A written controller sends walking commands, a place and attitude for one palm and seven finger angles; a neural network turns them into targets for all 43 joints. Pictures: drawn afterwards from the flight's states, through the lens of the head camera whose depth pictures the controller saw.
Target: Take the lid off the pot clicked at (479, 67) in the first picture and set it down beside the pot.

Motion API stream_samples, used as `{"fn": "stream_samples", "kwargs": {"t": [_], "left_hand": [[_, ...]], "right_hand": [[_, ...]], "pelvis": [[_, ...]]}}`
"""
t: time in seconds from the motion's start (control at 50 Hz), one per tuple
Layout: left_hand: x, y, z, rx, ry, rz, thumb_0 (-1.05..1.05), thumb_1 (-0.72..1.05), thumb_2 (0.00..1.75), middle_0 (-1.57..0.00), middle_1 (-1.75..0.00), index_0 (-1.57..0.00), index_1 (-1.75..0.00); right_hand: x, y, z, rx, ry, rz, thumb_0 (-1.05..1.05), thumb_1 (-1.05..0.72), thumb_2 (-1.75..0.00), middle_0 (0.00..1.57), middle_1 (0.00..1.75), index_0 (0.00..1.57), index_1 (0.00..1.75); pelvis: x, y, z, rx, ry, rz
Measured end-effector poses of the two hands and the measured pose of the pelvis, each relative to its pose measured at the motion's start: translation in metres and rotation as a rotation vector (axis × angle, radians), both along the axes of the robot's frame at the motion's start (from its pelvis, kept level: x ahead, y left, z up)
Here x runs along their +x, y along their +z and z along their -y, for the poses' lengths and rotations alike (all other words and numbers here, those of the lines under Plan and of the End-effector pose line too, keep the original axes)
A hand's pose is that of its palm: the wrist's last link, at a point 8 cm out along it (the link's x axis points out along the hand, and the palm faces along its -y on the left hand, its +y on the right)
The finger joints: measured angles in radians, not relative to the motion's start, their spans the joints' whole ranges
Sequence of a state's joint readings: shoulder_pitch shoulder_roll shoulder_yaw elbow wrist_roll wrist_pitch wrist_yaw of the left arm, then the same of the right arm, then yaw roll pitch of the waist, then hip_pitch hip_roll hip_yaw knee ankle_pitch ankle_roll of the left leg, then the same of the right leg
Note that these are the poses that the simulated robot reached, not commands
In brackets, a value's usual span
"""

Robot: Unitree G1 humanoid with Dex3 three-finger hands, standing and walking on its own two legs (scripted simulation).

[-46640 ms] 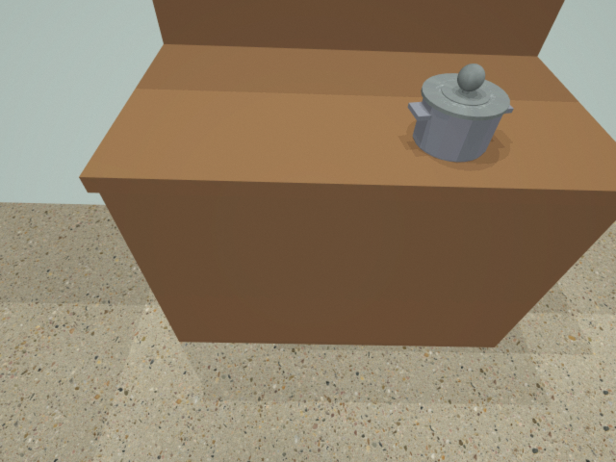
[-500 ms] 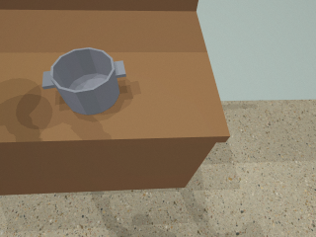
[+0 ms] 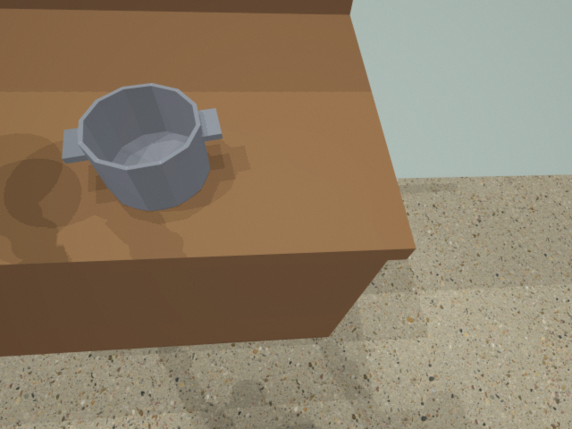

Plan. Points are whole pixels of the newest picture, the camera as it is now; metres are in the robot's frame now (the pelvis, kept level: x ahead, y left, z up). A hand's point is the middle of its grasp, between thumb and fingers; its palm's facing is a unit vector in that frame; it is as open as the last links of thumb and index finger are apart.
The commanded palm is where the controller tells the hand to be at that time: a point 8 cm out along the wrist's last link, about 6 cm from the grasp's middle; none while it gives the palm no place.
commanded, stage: lower the lid onto the table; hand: left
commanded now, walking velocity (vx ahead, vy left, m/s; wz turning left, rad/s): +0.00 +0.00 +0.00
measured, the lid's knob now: out of the picture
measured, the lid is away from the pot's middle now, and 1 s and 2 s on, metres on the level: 0.22 0.23 0.23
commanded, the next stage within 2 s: none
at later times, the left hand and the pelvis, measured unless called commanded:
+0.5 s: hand out of the picture +0.47 +0.36 +0.23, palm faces -0.29 -0.31 -0.91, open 7.9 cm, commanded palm +0.53 +0.37 +0.30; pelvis -0.01 +0.00 +0.00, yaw +0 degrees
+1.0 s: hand out of the picture +0.47 +0.37 +0.19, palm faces -0.36 -0.30 -0.88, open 7.9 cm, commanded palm +0.54 +0.38 +0.27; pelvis -0.01 +0.01 -0.01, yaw -1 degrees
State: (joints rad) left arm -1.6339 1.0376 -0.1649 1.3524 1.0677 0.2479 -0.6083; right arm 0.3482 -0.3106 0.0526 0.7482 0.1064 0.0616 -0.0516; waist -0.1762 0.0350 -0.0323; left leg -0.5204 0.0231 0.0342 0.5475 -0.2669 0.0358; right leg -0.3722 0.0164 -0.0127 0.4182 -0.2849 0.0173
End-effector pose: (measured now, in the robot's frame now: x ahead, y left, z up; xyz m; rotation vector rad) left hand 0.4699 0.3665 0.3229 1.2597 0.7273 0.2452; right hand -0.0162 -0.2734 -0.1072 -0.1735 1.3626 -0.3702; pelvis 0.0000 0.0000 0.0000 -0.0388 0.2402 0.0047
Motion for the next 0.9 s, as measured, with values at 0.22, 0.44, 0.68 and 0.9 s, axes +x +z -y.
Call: {"fn": "stream_samples", "kwargs": {"t": [0.22, 0.44, 0.68, 0.9], "left_hand": [[-0.004, -0.020, -0.010, 0.005, 0.018, -0.053, -0.01, 0.26, 0.66, -0.64, -1.02, -0.59, -0.99], [-0.002, -0.030, -0.004, -0.002, -0.032, -0.058, -0.01, 0.26, 0.66, -0.64, -1.02, -0.59, -0.99], [-0.001, -0.049, -0.001, -0.010, -0.074, -0.088, -0.01, 0.26, 0.66, -0.64, -1.02, -0.59, -0.99], [0.003, -0.064, -0.007, -0.013, -0.093, -0.104, -0.01, 0.26, 0.66, -0.64, -1.02, -0.59, -0.99]], "right_hand": [[-0.014, 0.001, -0.002, -0.007, -0.011, -0.040, 0.00, -0.90, -0.90, 0.20, 0.30, 0.20, 0.30], [-0.020, 0.003, 0.000, -0.029, -0.018, -0.035, 0.00, -0.90, -0.90, 0.20, 0.30, 0.20, 0.30], [-0.028, 0.002, -0.005, -0.032, -0.029, -0.038, 0.00, -0.90, -0.90, 0.20, 0.30, 0.20, 0.30], [-0.039, 0.004, -0.008, -0.047, -0.046, -0.068, 0.00, -0.90, -0.90, 0.20, 0.30, 0.20, 0.30]], "pelvis": [[-0.003, -0.001, -0.001, -0.006, 0.004, -0.005], [-0.007, -0.002, -0.003, -0.010, 0.004, -0.007], [-0.012, -0.004, -0.007, -0.013, -0.001, -0.009], [-0.011, -0.006, -0.010, -0.017, -0.003, -0.023]]}}
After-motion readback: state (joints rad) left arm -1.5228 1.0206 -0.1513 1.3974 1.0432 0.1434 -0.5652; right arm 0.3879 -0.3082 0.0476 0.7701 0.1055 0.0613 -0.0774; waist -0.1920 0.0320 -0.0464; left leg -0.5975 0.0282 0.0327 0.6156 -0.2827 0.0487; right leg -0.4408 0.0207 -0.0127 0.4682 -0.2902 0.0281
